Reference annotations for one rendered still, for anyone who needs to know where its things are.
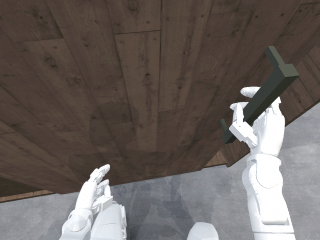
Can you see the left robot forearm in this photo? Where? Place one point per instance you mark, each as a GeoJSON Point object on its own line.
{"type": "Point", "coordinates": [78, 225]}

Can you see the robot left shin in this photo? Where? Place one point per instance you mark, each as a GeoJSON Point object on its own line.
{"type": "Point", "coordinates": [123, 231]}

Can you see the robot left hand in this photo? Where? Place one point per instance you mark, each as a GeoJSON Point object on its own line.
{"type": "Point", "coordinates": [90, 194]}

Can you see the right robot forearm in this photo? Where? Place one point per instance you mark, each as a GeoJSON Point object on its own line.
{"type": "Point", "coordinates": [268, 212]}

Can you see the robot right hand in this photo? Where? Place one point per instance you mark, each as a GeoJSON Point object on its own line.
{"type": "Point", "coordinates": [269, 126]}

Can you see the robot right thigh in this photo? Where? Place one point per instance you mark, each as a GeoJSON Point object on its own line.
{"type": "Point", "coordinates": [203, 231]}

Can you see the handle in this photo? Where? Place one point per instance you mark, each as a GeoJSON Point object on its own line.
{"type": "Point", "coordinates": [278, 81]}

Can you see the wardrobe door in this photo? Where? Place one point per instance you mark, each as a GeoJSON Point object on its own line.
{"type": "Point", "coordinates": [10, 187]}
{"type": "Point", "coordinates": [140, 85]}

